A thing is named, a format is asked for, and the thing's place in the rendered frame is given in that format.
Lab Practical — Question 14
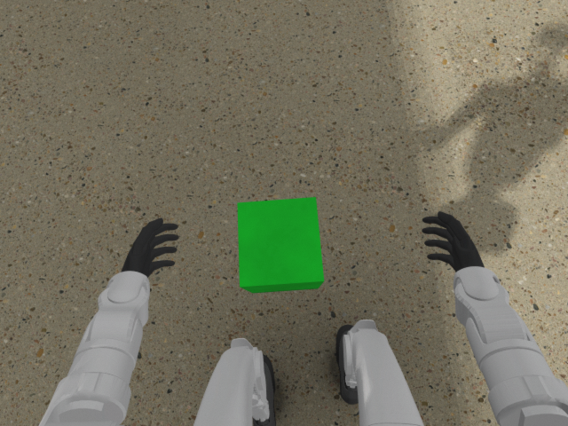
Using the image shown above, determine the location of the robot left hand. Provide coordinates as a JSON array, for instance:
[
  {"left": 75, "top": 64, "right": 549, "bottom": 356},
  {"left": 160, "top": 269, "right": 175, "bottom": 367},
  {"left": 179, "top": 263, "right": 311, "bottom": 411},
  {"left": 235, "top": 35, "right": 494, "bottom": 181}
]
[{"left": 122, "top": 218, "right": 179, "bottom": 278}]

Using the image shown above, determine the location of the robot right hand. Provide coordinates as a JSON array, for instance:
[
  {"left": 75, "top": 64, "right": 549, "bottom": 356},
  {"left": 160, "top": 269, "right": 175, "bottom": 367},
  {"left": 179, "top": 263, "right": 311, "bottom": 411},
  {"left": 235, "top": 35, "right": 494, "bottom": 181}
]
[{"left": 422, "top": 211, "right": 484, "bottom": 272}]

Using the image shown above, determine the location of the robot left thigh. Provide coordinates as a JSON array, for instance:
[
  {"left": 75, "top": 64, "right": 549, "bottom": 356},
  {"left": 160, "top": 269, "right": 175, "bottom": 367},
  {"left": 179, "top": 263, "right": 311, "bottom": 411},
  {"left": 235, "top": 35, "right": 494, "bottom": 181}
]
[{"left": 193, "top": 346, "right": 265, "bottom": 426}]

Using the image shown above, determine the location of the left robot forearm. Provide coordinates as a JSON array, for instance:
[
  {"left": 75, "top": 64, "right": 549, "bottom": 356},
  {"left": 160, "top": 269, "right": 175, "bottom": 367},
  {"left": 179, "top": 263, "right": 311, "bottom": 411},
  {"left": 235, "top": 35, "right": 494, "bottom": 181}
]
[{"left": 38, "top": 271, "right": 150, "bottom": 426}]

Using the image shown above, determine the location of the right robot foot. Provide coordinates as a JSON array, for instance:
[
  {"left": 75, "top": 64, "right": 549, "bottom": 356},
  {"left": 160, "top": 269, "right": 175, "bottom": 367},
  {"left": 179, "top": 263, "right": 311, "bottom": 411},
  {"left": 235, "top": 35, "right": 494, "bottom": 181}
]
[{"left": 336, "top": 325, "right": 359, "bottom": 405}]

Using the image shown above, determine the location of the right robot forearm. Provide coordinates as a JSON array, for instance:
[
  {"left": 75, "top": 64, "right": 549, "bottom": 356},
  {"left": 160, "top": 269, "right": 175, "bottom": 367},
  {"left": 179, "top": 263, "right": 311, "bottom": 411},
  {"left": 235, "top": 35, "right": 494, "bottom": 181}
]
[{"left": 454, "top": 266, "right": 568, "bottom": 426}]

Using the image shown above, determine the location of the carton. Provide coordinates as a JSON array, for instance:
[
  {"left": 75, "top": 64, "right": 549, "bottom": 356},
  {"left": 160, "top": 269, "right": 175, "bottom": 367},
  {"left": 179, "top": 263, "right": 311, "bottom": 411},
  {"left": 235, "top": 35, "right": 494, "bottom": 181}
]
[{"left": 238, "top": 197, "right": 324, "bottom": 293}]

